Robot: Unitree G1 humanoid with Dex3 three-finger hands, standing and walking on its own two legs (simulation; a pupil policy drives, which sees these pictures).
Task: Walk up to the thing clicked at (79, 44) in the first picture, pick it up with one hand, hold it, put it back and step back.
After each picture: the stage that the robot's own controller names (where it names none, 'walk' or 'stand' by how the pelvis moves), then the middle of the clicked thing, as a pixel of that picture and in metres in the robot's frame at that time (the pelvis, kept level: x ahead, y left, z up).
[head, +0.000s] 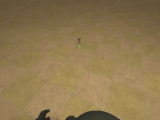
stand; (79, 42) +1.73 +0.28 -0.65
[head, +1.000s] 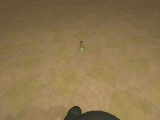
walk; (81, 46) +1.62 +0.33 -0.66
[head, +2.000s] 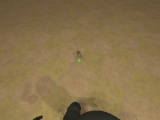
walk; (78, 56) +1.10 +0.28 -0.65
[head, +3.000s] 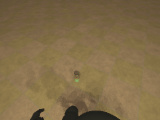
walk; (76, 76) +0.70 +0.20 -0.65
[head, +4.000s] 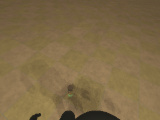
walk; (70, 91) +0.46 +0.18 -0.63
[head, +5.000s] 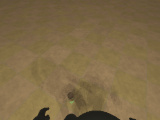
stand; (71, 98) +0.37 +0.20 -0.65
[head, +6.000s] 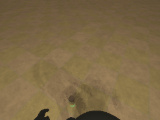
stand; (72, 101) +0.36 +0.18 -0.66
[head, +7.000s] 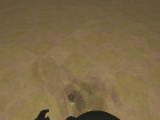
stand; (71, 99) +0.36 +0.19 -0.66
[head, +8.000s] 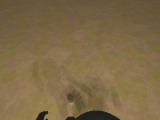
stand; (70, 99) +0.36 +0.20 -0.66
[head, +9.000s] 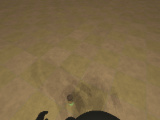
stand; (70, 100) +0.35 +0.21 -0.66
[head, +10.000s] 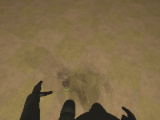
go down; (66, 85) +0.39 +0.22 -0.58
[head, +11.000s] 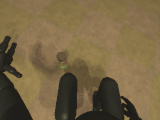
go down; (62, 61) +0.44 +0.24 -0.25
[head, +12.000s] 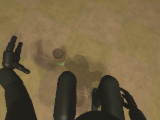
close in; (59, 58) +0.44 +0.25 -0.24
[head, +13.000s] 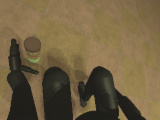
close in; (33, 52) +0.42 +0.28 -0.16
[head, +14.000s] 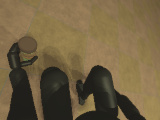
close; (28, 52) +0.41 +0.29 -0.15
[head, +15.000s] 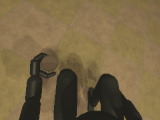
lift; (49, 66) +0.31 +0.27 -0.08
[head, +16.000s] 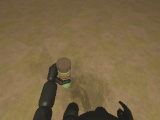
lift; (65, 75) +0.31 +0.16 +0.06
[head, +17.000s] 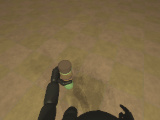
hold; (67, 76) +0.31 +0.15 +0.03
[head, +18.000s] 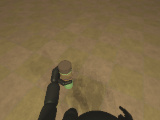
hold; (66, 76) +0.31 +0.15 +0.03
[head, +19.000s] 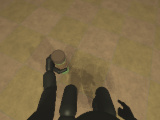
crouch; (61, 64) +0.39 +0.19 -0.03
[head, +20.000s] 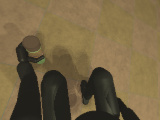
lower; (36, 52) +0.42 +0.26 -0.16
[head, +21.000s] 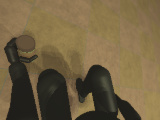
lower; (28, 51) +0.42 +0.28 -0.16
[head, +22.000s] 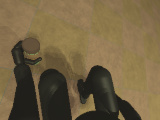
lower; (33, 54) +0.41 +0.27 -0.16
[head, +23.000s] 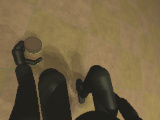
lower; (33, 54) +0.41 +0.26 -0.17
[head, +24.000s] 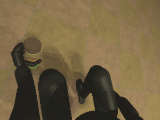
rest; (33, 56) +0.40 +0.26 -0.16
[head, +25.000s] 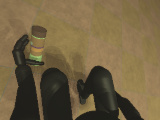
open; (37, 48) +0.45 +0.26 -0.17
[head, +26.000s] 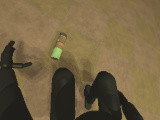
stand; (59, 46) +0.56 +0.22 -0.28
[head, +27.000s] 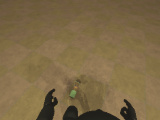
stand; (75, 88) +0.48 +0.13 -0.66
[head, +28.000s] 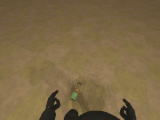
stand; (76, 91) +0.50 +0.14 -0.69
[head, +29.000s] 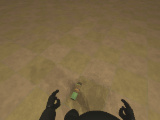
stand; (76, 90) +0.50 +0.14 -0.69
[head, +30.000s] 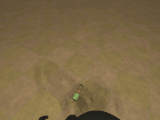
walk; (78, 92) +0.52 +0.15 -0.74
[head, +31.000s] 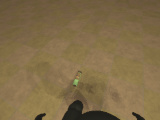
walk; (77, 78) +0.63 +0.22 -0.72
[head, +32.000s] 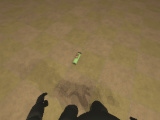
walk; (77, 58) +0.93 +0.19 -0.72
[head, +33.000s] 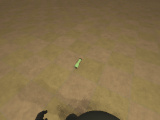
stand; (78, 63) +1.12 +0.23 -0.73
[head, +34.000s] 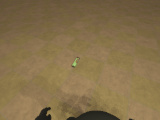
stand; (75, 62) +1.10 +0.27 -0.75
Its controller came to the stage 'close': yes
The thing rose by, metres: 0.68
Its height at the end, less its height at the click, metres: -0.09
